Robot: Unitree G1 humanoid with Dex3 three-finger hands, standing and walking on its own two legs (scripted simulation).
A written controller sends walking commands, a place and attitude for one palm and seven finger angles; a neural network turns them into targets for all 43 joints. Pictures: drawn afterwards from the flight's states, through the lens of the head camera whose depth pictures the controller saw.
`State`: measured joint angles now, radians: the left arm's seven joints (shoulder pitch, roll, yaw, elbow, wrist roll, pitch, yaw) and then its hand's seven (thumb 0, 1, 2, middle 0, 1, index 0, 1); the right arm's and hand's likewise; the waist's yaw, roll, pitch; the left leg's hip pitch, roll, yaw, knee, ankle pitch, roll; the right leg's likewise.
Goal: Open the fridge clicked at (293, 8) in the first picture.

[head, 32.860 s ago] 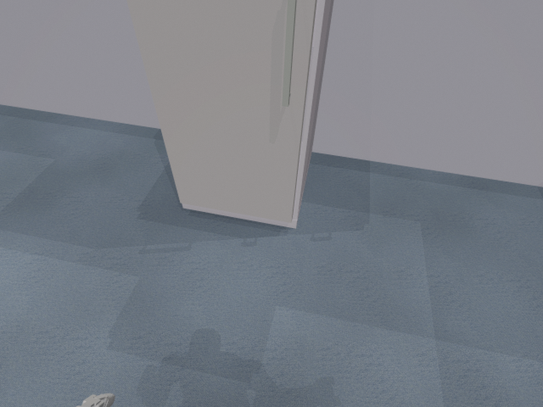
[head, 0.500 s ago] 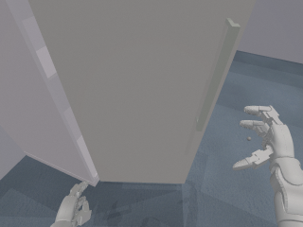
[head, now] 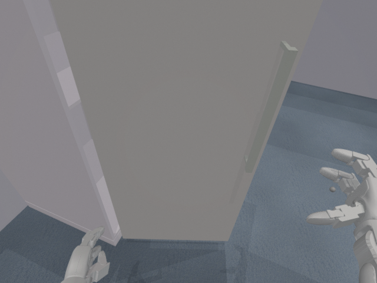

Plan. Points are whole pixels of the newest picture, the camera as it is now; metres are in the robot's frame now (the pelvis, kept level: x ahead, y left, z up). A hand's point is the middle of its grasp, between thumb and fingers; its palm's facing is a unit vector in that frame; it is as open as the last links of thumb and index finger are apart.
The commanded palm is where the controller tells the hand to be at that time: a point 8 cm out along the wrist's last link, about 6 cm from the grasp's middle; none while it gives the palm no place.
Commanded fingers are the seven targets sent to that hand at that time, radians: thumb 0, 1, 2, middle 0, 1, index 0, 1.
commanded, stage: draw the hand back to the body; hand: right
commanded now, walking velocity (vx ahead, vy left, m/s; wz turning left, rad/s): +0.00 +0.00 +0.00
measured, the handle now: (263, 117) +0.49 -0.19 +0.13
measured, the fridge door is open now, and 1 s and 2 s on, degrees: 69 69 69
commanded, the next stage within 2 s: step back with the hand held close in 1.10 s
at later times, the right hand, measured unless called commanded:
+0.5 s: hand (352, 201) +0.22 -0.27 +0.15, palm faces +0.44 +0.84 -0.32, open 11.0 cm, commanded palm +0.17 -0.31 +0.17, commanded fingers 0.00 -0.54 -0.73 0.21 0.51 0.21 0.51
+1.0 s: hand out of the picture +0.19 -0.29 +0.16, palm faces +0.50 +0.81 -0.32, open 7.5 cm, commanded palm +0.14 -0.32 +0.17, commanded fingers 0.00 -0.90 -0.90 0.20 0.30 0.20 0.30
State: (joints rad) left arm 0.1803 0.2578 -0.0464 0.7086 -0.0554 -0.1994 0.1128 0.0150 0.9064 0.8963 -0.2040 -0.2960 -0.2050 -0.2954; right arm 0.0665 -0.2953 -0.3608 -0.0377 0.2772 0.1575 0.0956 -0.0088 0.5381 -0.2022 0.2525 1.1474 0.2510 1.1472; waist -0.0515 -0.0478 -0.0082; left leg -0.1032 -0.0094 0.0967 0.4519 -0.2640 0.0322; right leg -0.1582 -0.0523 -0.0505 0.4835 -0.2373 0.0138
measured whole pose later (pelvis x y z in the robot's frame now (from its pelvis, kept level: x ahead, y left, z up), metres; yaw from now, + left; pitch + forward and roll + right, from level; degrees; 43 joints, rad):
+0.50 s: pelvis +0.01 -0.01 +0.01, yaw +1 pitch -7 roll +0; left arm 0.19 0.23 -0.02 0.72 0.01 -0.16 0.08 0.01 0.91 0.90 -0.20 -0.30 -0.21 -0.30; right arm 0.35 -0.32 -0.30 -0.25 0.08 -0.09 -0.12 0.00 -0.19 -0.55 0.23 0.72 0.23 0.72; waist -0.05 -0.06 0.04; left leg 0.00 0.00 0.07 0.33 -0.21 0.01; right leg -0.05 -0.04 -0.08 0.37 -0.20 0.00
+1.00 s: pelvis +0.00 -0.02 +0.01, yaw +0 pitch -7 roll +1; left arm 0.17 0.22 -0.02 0.70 0.01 -0.15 0.07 0.01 0.91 0.90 -0.20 -0.30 -0.21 -0.30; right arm 0.42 -0.32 -0.34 -0.33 0.08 -0.09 -0.13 0.02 -0.87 -0.88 0.21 0.32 0.21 0.32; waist -0.08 -0.05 0.05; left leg 0.01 0.01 0.08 0.32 -0.20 0.00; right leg -0.06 -0.03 -0.07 0.38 -0.19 -0.01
